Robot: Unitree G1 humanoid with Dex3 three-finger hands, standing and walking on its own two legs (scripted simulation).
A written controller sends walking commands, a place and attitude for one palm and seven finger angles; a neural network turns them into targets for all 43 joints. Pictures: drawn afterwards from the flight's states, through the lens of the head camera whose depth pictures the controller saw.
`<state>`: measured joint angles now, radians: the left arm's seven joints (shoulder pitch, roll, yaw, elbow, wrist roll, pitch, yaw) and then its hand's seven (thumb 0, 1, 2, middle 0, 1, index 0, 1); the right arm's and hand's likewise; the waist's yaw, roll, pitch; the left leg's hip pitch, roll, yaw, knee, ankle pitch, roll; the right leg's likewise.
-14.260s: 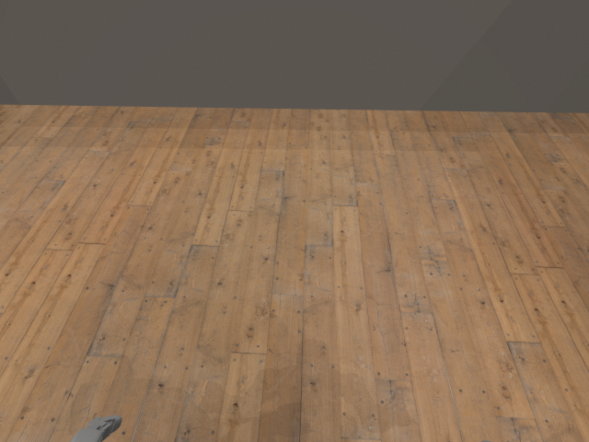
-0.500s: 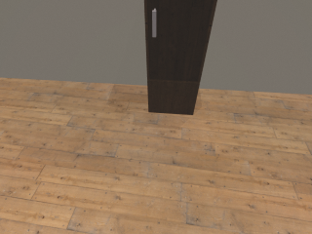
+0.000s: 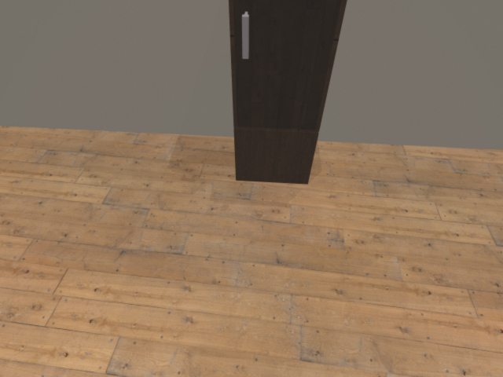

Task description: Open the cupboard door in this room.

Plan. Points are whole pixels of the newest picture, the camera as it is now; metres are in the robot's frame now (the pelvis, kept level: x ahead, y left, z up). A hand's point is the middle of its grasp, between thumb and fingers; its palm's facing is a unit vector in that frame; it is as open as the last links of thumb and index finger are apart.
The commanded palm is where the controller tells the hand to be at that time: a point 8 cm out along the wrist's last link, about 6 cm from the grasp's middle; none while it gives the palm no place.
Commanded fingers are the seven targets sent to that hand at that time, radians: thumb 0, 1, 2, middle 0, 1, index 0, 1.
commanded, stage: walk to a spot facing it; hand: left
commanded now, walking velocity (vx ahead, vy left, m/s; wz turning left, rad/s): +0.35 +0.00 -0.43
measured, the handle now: (245, 35) +1.20 +0.10 +0.04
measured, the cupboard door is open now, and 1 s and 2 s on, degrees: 0 0 0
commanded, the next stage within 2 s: turn to face it in 0.66 s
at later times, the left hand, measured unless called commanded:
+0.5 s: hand out of the picture +0.15 +0.11 -0.17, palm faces -0.09 -0.97 -0.22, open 7.3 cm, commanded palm none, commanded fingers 0.00 0.90 0.90 -0.20 -0.30 -0.20 -0.30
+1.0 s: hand (204, 259) +0.41 +0.14 -0.19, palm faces -0.12 -0.97 -0.19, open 7.4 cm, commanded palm none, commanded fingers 0.00 0.90 0.90 -0.20 -0.30 -0.20 -0.30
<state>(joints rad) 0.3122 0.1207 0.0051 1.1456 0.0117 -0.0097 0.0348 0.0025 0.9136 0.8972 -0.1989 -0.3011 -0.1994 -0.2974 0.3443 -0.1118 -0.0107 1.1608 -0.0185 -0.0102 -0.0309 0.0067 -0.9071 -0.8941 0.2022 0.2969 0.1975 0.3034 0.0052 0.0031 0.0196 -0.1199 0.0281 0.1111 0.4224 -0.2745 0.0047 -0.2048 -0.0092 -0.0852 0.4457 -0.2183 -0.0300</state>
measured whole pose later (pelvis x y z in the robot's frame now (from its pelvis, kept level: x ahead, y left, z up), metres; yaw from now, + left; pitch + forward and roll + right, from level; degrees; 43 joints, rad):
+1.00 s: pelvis +0.35 -0.03 -0.01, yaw -9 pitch -1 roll +0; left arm 0.20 0.19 0.04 1.08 0.01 -0.03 0.03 0.00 0.91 0.90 -0.20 -0.30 -0.20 -0.30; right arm 0.18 -0.16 -0.05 1.04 -0.01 -0.07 -0.03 -0.03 -0.96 -0.89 0.21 0.30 0.20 0.30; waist 0.00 -0.03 0.10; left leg -0.28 0.01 0.16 0.49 -0.20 0.07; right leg -0.44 -0.09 -0.05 1.06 -0.41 0.04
